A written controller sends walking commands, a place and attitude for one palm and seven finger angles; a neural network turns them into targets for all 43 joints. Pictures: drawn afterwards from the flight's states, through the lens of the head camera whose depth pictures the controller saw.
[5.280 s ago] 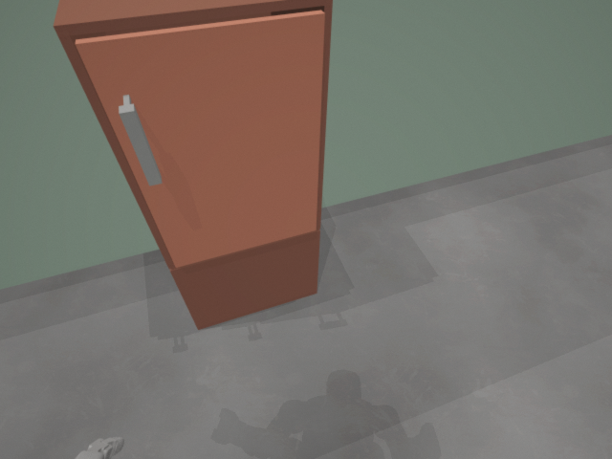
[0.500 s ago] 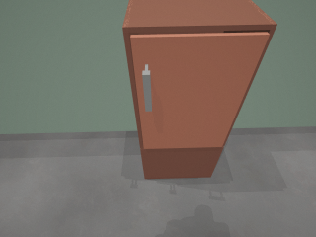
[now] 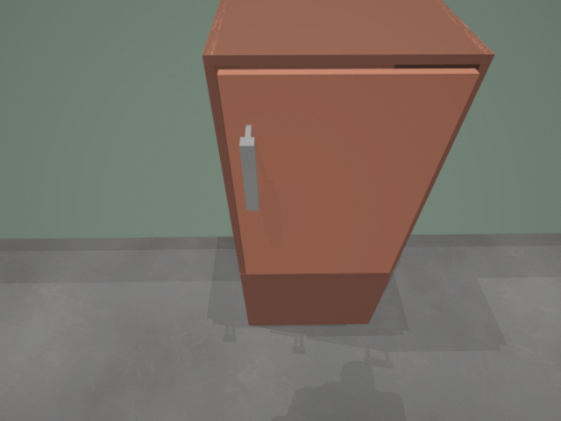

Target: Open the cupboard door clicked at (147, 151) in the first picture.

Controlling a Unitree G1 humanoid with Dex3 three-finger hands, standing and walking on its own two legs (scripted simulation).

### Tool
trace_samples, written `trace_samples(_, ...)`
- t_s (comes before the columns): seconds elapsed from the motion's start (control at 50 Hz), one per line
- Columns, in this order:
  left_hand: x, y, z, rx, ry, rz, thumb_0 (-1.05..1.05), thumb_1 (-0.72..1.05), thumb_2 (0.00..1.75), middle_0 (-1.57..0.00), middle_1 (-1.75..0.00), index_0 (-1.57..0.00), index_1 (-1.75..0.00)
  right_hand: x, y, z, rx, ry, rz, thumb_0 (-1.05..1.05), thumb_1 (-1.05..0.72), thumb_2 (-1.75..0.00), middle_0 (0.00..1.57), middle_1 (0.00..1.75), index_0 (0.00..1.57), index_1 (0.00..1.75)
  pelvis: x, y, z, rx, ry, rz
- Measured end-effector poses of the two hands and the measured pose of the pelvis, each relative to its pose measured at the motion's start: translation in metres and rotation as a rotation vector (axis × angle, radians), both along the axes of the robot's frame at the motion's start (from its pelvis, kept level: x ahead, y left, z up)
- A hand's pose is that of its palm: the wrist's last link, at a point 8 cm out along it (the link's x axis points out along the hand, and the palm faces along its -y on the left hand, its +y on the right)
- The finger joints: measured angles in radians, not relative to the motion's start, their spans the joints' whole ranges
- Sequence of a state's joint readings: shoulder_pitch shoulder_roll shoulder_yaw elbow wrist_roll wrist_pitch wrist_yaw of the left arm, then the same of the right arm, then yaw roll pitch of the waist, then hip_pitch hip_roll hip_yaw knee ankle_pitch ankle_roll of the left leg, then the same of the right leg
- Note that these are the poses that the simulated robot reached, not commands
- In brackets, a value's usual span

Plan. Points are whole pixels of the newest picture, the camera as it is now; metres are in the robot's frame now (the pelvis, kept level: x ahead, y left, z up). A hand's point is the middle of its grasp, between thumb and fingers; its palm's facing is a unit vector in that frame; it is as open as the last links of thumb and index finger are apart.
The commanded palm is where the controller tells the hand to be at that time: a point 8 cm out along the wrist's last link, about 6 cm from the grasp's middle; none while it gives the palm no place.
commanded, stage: come to a stop and stand still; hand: left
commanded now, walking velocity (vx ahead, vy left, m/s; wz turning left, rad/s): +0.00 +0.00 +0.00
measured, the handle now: (250, 169) +0.53 +0.09 +0.05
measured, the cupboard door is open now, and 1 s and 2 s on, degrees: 0 0 0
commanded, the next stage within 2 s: look again from close up in 0.26 s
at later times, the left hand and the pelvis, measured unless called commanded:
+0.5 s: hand out of the picture +0.00 +0.14 -0.17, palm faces +0.04 -0.98 -0.19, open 7.3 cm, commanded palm none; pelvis +0.01 -0.02 +0.00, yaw +0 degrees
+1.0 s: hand out of the picture +0.00 +0.12 -0.17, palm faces +0.05 -0.98 -0.18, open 7.3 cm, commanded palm none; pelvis +0.02 -0.04 +0.00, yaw +1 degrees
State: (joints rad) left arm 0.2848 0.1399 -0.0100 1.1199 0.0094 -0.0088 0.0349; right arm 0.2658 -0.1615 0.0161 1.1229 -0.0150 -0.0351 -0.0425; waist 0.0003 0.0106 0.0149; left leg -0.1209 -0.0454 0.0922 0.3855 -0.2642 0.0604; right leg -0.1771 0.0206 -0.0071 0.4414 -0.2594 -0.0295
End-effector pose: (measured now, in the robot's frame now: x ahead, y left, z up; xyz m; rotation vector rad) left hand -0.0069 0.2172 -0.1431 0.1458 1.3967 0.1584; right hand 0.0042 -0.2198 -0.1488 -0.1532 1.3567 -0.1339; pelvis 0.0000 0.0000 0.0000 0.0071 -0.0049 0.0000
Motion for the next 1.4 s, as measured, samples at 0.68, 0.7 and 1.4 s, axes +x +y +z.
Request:
trace_samples(0.68,-0.003,-0.04,-0.001,-0.016,0.033,0.024,0.01,0.92,0.89,-0.2,-0.3,-0.2,-0.3,-0.011,-0.02,-0.001,0.022,0.085,-0.017,0.0,-0.91,-0.9,0.2,0.3,0.2,0.3,0.014,-0.032,0.001,0.001,0.004,0.008)
trace_samples(0.7,-0.003,-0.041,-0.001,-0.017,0.034,0.025,0.01,0.92,0.89,-0.2,-0.3,-0.2,-0.3,-0.011,-0.02,-0.001,0.021,0.085,-0.017,0.0,-0.91,-0.9,0.2,0.3,0.2,0.3,0.015,-0.032,0.001,0.001,0.005,0.008)
trace_samples(1.4,0.005,-0.076,-0.006,0.027,0.023,0.034,0.0,0.92,0.9,-0.2,-0.3,-0.2,-0.3,-0.026,-0.084,-0.017,-0.016,0.146,-0.052,0.0,-0.91,-0.9,0.2,0.3,0.2,0.3,0.007,-0.084,-0.014,0.028,0.022,0.022)
